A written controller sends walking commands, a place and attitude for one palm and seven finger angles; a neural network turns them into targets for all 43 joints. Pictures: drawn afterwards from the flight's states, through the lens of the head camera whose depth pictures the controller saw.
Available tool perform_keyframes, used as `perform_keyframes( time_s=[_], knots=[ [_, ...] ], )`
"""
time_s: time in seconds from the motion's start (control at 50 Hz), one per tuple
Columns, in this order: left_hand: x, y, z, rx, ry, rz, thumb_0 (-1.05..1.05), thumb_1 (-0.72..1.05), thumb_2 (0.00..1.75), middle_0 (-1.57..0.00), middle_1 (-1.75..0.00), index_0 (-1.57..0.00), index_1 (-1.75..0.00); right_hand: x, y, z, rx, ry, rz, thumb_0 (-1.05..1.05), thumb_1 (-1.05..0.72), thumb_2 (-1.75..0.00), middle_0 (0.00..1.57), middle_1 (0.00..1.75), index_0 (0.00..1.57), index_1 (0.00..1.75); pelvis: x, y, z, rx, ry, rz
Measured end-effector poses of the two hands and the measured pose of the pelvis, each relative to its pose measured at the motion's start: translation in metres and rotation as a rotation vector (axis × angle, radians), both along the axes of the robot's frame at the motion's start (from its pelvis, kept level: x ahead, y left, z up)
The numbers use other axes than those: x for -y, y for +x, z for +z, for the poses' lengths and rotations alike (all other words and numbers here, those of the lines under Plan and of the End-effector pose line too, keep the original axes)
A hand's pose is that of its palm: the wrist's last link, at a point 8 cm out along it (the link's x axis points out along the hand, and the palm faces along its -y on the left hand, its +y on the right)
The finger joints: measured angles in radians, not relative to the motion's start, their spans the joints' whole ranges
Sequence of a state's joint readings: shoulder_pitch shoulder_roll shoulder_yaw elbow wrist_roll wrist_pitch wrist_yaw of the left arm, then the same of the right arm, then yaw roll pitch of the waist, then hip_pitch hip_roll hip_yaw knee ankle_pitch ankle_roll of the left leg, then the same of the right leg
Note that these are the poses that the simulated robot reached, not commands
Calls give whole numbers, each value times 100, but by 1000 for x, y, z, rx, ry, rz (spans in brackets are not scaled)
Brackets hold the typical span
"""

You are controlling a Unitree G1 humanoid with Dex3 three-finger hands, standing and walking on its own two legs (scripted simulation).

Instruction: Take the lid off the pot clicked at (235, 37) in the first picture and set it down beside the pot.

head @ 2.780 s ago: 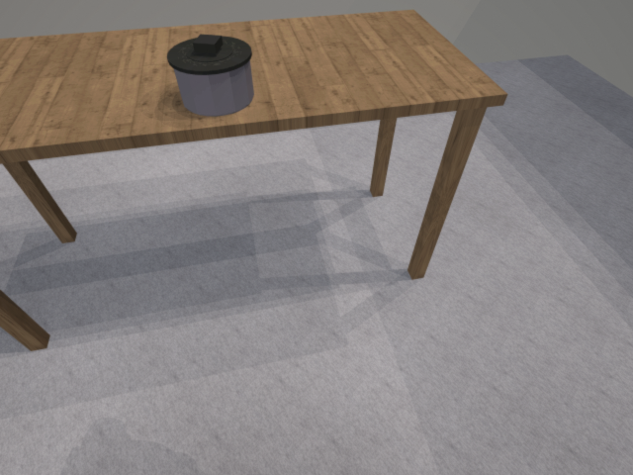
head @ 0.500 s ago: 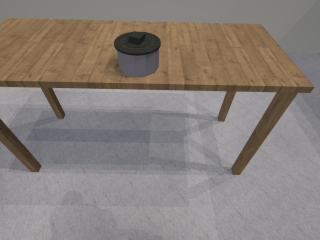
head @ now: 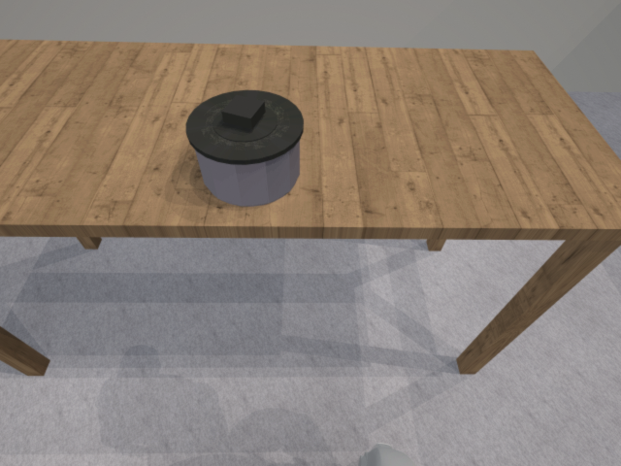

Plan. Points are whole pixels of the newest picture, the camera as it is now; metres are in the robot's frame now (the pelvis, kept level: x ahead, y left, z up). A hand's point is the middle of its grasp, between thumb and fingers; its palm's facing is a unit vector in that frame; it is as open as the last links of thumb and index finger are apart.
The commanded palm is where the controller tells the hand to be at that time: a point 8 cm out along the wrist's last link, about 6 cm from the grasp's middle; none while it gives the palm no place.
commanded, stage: come to a stop and stand still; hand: left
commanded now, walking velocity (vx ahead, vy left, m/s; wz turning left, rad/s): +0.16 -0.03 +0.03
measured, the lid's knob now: (244, 111) +0.57 +0.13 +0.14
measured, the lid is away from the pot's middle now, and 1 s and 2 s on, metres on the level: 0.00 0.00 0.00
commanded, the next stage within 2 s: none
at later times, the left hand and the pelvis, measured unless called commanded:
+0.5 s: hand out of the picture +0.13 +0.21 -0.18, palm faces +0.07 -0.96 -0.26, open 7.3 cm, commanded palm none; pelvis +0.07 +0.01 -0.01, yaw +1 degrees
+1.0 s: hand out of the picture +0.05 +0.22 -0.18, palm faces +0.01 -0.99 -0.16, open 7.4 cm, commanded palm none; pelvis +0.04 +0.03 +0.01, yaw +0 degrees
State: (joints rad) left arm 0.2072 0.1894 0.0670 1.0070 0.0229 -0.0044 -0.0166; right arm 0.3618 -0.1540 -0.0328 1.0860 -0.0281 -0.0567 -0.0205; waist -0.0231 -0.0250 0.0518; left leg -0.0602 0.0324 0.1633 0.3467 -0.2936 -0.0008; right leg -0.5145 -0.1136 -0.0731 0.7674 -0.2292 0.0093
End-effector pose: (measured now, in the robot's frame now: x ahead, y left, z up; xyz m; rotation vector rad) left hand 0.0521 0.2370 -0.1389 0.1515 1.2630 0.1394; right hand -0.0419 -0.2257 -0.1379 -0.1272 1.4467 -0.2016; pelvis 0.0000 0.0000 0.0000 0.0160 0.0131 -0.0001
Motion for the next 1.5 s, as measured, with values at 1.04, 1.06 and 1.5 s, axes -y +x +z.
perform_keyframes(
  time_s=[1.04,1.06,1.5],
  knots=[
    [-26,4,-10,-134,-27,5,1,91,89,-19,-30,-19,-30,-19,41,19,-15,-71,-41,0,-91,-90,21,30,20,30,-27,38,8,-1,-49,1],
    [-20,7,-10,-117,-24,3,1,91,89,-19,-30,-19,-30,-17,33,16,-30,-58,-47,0,-91,-90,21,30,20,30,-22,36,6,0,-42,4],
    [53,-30,-14,-149,-36,68,1,92,89,-20,-30,-20,-30,4,64,-15,1,47,12,1,-92,-90,20,30,20,30,23,40,-4,41,-18,6]
  ],
)
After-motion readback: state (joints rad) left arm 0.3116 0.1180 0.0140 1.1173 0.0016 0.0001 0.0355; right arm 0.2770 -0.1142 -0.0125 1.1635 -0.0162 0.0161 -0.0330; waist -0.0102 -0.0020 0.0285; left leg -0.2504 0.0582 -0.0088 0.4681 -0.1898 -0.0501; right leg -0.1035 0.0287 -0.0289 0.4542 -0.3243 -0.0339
